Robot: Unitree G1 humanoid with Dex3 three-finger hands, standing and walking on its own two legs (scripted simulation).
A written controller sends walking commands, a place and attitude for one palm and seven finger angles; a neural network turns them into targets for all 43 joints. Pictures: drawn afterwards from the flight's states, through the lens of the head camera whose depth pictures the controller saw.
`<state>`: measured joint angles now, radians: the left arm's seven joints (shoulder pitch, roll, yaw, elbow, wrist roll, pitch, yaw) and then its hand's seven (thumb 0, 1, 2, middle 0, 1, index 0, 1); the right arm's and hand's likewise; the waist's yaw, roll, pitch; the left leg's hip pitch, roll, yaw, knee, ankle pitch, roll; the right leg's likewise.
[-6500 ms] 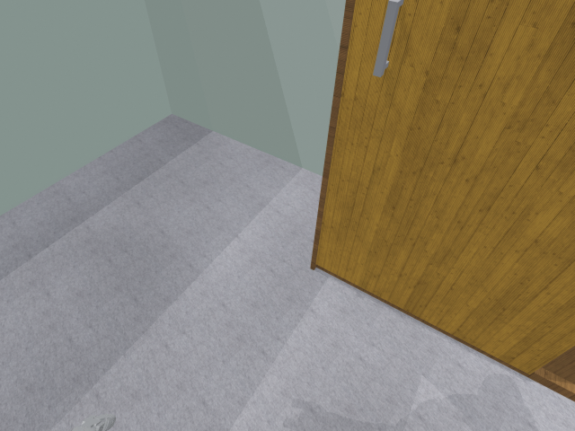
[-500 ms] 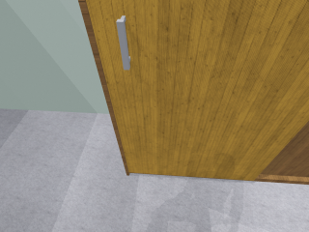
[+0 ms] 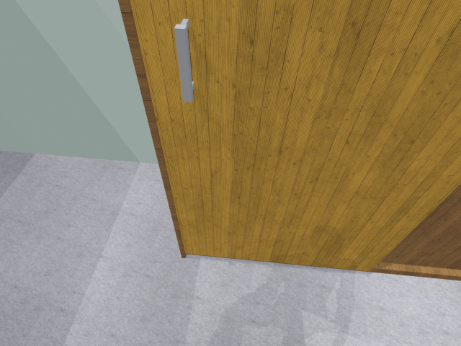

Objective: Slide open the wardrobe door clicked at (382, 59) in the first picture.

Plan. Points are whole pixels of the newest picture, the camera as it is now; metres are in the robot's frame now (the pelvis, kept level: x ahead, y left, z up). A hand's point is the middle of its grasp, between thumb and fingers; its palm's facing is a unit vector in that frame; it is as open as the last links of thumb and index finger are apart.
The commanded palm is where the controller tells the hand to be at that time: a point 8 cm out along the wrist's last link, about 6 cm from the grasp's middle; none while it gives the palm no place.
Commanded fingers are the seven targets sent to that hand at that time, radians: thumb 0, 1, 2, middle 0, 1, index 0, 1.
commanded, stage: shuffle to correct the standing spot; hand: left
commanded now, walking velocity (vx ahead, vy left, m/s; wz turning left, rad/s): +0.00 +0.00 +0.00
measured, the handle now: (186, 62) +0.57 +0.13 +0.21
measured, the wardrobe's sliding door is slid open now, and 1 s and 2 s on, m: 0.00 0.00 0.00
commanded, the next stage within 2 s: come to a stop and stand still in 0.48 s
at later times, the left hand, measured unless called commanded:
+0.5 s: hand out of the picture +0.03 +0.18 -0.19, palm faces +0.02 -0.99 -0.16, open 7.3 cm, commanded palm none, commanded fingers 0.00 0.90 0.90 -0.20 -0.30 -0.20 -0.30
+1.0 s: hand out of the picture +0.11 +0.16 -0.19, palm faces +0.07 -0.98 -0.17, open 7.3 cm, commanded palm none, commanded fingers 0.00 0.90 0.90 -0.20 -0.30 -0.20 -0.30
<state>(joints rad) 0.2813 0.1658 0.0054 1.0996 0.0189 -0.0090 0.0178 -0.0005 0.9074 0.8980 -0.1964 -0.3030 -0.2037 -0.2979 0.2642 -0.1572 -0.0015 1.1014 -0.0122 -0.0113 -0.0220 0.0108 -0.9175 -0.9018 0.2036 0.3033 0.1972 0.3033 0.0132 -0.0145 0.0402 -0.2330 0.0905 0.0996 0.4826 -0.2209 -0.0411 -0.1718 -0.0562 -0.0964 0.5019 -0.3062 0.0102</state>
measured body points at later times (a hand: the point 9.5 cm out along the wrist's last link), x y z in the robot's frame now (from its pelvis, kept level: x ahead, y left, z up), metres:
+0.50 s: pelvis +0.06 +0.01 -0.01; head +0.08 +0.02 +0.43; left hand +0.03 +0.23 -0.18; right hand +0.03 -0.20 -0.17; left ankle +0.02 +0.15 -0.74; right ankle -0.02 -0.10 -0.72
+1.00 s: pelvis +0.13 -0.01 -0.01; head +0.18 +0.01 +0.43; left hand +0.11 +0.21 -0.18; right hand +0.22 -0.25 -0.16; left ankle +0.18 +0.10 -0.74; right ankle +0.07 -0.08 -0.73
